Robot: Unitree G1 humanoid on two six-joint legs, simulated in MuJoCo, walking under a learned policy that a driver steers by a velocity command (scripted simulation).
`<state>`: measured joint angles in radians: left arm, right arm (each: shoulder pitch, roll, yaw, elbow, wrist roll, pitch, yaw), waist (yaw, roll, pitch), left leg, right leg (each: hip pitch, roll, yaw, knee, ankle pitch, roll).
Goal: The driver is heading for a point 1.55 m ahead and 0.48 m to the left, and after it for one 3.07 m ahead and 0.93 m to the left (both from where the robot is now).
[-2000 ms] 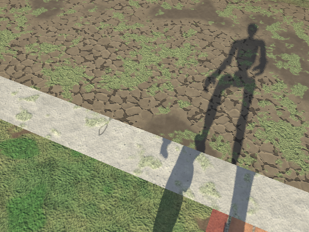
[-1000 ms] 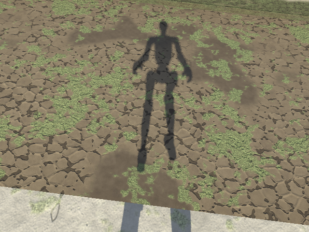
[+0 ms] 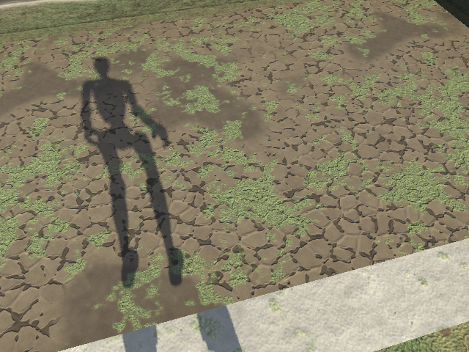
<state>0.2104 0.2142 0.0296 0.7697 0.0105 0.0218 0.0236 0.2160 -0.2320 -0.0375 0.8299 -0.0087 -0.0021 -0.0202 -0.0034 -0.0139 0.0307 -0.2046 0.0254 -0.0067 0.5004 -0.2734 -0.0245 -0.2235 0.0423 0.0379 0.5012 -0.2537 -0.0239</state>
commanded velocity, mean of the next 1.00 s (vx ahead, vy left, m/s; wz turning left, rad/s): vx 0.08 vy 0.00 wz -0.01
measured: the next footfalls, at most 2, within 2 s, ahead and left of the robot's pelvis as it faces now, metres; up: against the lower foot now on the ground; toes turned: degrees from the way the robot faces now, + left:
left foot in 1.36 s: +0.38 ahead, +0.12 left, +0.00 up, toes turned +11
right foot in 1.84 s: +0.53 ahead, -0.04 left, +0.00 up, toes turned +36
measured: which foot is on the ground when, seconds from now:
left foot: down 0.00-0.94, up 0.96-1.00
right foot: down 0.00-1.00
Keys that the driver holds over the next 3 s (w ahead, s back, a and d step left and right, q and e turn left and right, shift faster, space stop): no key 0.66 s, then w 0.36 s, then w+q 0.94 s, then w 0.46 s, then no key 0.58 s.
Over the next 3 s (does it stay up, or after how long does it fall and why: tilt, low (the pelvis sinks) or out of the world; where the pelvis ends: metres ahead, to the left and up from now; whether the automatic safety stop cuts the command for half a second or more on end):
stays up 0.46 0.08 0.01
